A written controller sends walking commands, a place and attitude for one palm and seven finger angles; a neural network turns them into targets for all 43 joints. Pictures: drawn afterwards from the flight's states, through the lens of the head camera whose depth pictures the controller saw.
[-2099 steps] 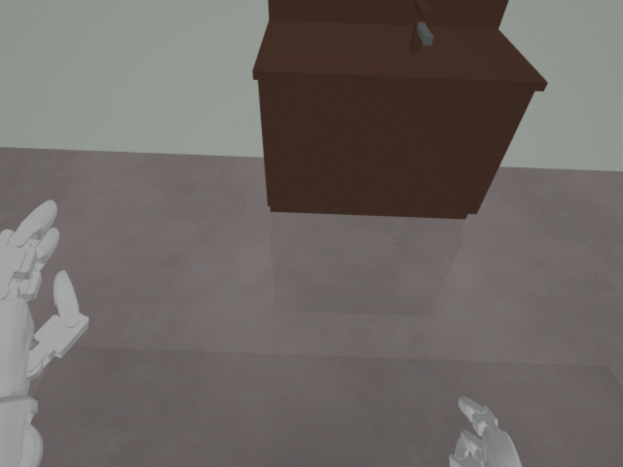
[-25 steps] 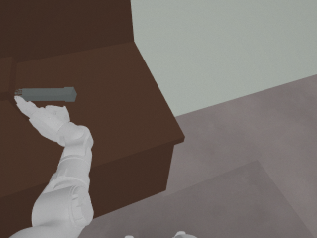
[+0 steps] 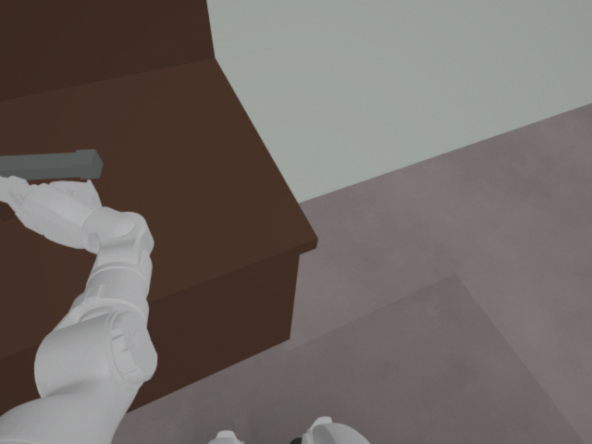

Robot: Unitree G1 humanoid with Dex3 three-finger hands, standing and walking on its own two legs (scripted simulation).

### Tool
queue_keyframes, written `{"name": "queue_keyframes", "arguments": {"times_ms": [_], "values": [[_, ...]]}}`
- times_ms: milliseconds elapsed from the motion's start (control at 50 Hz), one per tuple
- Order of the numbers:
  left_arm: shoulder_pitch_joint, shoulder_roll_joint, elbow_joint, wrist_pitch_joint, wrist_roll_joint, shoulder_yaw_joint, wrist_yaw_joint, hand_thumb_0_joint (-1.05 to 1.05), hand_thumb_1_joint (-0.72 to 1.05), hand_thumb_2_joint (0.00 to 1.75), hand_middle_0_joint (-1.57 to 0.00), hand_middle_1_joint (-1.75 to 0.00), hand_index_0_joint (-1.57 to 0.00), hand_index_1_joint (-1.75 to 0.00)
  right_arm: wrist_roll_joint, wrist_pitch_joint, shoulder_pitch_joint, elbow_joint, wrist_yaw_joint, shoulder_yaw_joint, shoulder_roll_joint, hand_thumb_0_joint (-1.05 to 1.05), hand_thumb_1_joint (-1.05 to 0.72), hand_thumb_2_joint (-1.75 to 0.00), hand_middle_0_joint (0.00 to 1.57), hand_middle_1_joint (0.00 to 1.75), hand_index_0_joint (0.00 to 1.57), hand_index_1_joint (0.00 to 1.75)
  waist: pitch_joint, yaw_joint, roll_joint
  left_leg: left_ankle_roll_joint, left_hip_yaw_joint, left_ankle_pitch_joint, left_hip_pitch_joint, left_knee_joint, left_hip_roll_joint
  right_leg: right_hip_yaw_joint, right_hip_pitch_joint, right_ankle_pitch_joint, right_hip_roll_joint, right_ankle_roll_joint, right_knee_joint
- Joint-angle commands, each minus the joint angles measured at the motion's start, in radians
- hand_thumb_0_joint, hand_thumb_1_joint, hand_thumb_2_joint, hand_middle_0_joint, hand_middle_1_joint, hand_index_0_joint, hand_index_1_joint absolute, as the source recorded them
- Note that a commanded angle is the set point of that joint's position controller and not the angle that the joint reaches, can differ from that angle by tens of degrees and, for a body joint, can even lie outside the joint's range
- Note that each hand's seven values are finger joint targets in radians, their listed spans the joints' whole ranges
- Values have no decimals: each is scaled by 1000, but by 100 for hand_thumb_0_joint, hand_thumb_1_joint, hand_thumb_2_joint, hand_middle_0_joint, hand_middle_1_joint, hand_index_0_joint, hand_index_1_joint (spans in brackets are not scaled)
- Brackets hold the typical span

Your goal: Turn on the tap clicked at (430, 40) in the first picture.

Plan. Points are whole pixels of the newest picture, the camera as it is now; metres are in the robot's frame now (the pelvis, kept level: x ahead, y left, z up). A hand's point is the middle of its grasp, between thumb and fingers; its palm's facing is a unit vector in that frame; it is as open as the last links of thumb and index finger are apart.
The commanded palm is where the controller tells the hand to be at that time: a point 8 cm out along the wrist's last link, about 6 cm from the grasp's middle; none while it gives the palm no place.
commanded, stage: push the lever round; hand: left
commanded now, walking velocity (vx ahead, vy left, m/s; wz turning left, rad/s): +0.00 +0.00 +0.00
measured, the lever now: (88, 164) +0.49 +0.25 +0.09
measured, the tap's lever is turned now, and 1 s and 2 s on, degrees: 72 73 74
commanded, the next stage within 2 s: none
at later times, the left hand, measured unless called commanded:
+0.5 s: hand (90, 188) +0.47 +0.25 +0.07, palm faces +0.89 -0.44 -0.14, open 8.5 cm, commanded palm +0.45 +0.28 +0.07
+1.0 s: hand (90, 187) +0.47 +0.25 +0.07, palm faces +0.89 -0.43 -0.16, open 8.5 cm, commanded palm +0.45 +0.29 +0.07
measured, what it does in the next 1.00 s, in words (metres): stands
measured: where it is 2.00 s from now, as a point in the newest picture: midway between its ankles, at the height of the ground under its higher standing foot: outside the picture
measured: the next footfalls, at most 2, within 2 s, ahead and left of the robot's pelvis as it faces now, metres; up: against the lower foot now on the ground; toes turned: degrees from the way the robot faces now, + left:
none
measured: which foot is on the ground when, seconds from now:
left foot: down 0.00-1.00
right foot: down 0.00-1.00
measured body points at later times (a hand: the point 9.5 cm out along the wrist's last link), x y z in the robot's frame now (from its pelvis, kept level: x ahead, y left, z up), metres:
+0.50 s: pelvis -0.01 -0.02 +0.00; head +0.08 -0.02 +0.44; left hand +0.42 +0.27 +0.08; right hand +0.02 -0.28 -0.13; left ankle +0.01 +0.13 -0.69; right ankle +0.04 -0.05 -0.69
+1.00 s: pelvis -0.01 -0.04 -0.01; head +0.08 -0.04 +0.43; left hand +0.42 +0.27 +0.08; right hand +0.03 -0.30 -0.14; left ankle +0.01 +0.13 -0.69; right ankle +0.04 -0.05 -0.69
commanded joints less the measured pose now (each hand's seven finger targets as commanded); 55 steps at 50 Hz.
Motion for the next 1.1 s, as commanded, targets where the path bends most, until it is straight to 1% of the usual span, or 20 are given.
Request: {"name": "queue_keyframes", "arguments": {"times_ms": [0,40,100,160,240,280,300,380,440,500,540,600,660,720,780,820,860,980,1000,1080], "values": [[-559,400,-254,-52,71,-57,-87,0,90,90,-15,-15,-15,-15,10,-25,67,-73,-19,-50,-162,0,-90,-90,20,30,20,30,-357,-27,45,67,31,18,-24,-78,-12,218,381,49,-91,118,-189],[-542,434,-232,-44,69,-43,-92,0,90,90,-15,-15,-15,-15,13,-28,70,-77,-22,-48,-166,0,-90,-90,20,30,20,30,-354,-25,24,66,31,2,-51,-74,-10,235,392,18,-97,125,-199],[-563,433,-239,-40,66,-61,-100,0,90,90,-15,-15,-15,-15,19,-32,62,-76,-27,-45,-167,0,-90,-90,20,30,20,30,-335,-34,61,65,32,-9,-48,-76,-5,247,380,-23,-99,124,-216],[-573,460,-254,-42,61,-56,-105,0,90,90,-15,-15,-15,-15,20,-37,72,-77,-30,-43,-170,0,-90,-90,20,30,20,30,-365,-32,56,64,30,-10,-53,-70,-2,264,399,-17,-106,129,-215],[-569,467,-230,-36,58,-64,-116,0,90,90,-15,-15,-15,-15,25,-40,74,-75,-30,-39,-172,0,-90,-90,20,30,20,30,-342,-35,75,64,27,-25,-63,-70,0,262,375,-71,-101,126,-222],[-578,472,-245,-35,50,-62,-118,0,90,90,-15,-15,-15,-15,25,-46,76,-77,-30,-40,-176,0,-90,-90,20,30,20,30,-362,-36,48,62,24,-24,-72,-60,3,285,398,-53,-112,133,-225],[-591,475,-261,-40,49,-57,-119,0,90,90,-15,-15,-15,-15,26,-46,72,-72,-30,-42,-174,0,-90,-90,20,30,20,30,-372,-38,81,63,24,-16,-61,-58,4,279,395,-34,-110,130,-217],[-574,484,-249,-28,44,-53,-125,0,90,90,-15,-15,-15,-15,27,-50,78,-72,-28,-38,-176,0,-90,-90,20,30,20,30,-368,-35,71,56,23,-18,-93,-45,6,308,416,-4,-127,138,-215],[-573,520,-244,-22,45,-39,-135,0,90,90,-15,-15,-15,-15,30,-47,81,-71,-29,-39,-178,0,-90,-90,20,30,20,30,-374,-33,55,55,20,-28,-124,-36,7,323,434,-20,-134,143,-218],[-597,498,-263,-16,44,-55,-139,0,90,90,-15,-15,-15,-15,31,-48,77,-67,-28,-40,-175,0,-90,-90,20,30,20,30,-377,-38,99,55,18,-23,-103,-36,9,316,418,-20,-130,138,-215],[-579,518,-247,-11,41,-42,-142,0,90,90,-15,-15,-15,-15,30,-52,86,-69,-29,-38,-180,0,-90,-90,20,30,20,30,-380,-36,50,55,17,-30,-121,-31,11,325,425,-31,-135,144,-215],[-598,509,-269,-12,40,-47,-146,0,90,90,-15,-15,-15,-15,31,-53,84,-64,-28,-39,-177,0,-90,-90,20,30,20,30,-388,-36,91,54,16,-19,-109,-28,12,321,424,9,-135,141,-204],[-583,530,-263,-3,40,-39,-152,0,90,90,-15,-15,-15,-15,33,-54,84,-67,-29,-36,-180,0,-90,-90,20,30,20,30,-390,-33,47,48,11,-20,-157,-14,14,356,462,39,-154,150,-200],[-577,545,-253,10,38,-34,-159,0,90,90,-15,-15,-15,-15,37,-53,77,-68,-31,-37,-183,0,-90,-90,20,30,20,30,-375,-34,49,46,15,-35,-173,-9,16,374,461,-1,-162,154,-214],[-579,559,-266,21,34,-27,-162,0,90,90,-15,-15,-15,-15,38,-52,72,-65,-32,-38,-183,0,-90,-90,20,30,20,30,-399,-26,52,37,7,-36,-197,6,22,407,495,29,-184,159,-209],[-592,557,-279,18,35,-26,-164,0,90,90,-15,-15,-15,-15,38,-53,82,-62,-32,-38,-182,0,-90,-90,20,30,20,30,-411,-29,68,42,9,-21,-173,-1,20,382,486,60,-170,154,-194],[-577,562,-274,20,32,-15,-167,0,90,90,-15,-15,-15,-15,37,-56,81,-64,-31,-38,-184,0,-90,-90,20,30,20,30,-410,-26,47,38,9,-18,-200,11,20,401,505,96,-181,161,-190],[-590,552,-280,24,31,-25,-172,0,90,90,-15,-15,-15,-15,38,-63,83,-64,-32,-39,-185,0,-90,-90,20,30,20,30,-407,-28,55,40,11,-30,-186,11,20,393,471,36,-173,158,-194],[-600,575,-293,20,28,-6,-172,0,90,90,-15,-15,-15,-15,38,-62,86,-60,-31,-40,-185,0,-90,-90,20,30,20,30,-421,-21,66,39,7,-27,-194,16,20,400,489,51,-178,157,-189],[-586,553,-274,30,31,-24,-175,0,90,90,-15,-15,-15,-15,38,-66,84,-63,-29,-39,-183,0,-90,-90,20,30,20,30,-399,-22,60,36,8,-34,-206,17,20,401,475,26,-178,158,-193]]}}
